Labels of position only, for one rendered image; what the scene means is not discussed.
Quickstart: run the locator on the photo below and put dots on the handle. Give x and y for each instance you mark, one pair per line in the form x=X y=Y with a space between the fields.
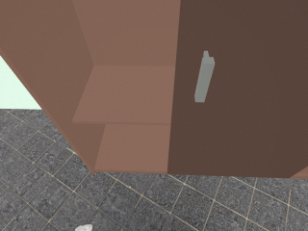
x=204 y=77

